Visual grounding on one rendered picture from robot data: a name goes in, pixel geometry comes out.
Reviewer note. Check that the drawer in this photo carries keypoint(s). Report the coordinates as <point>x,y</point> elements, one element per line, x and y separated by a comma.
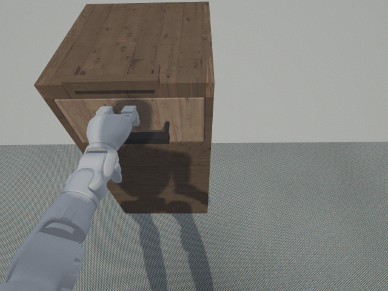
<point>185,115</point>

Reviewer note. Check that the cabinet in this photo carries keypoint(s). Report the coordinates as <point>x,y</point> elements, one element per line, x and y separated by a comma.
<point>172,39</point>

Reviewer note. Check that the left robot upper arm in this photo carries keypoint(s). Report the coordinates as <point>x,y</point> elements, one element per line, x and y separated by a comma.
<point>49,263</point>

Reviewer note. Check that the robot left hand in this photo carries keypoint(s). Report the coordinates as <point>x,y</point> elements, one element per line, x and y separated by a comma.
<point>113,130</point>

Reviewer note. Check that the robot left forearm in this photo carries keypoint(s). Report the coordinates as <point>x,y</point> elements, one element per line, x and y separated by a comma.
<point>69,217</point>

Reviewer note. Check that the handle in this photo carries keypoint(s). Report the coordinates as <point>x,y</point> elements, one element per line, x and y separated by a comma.
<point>111,82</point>
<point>149,137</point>

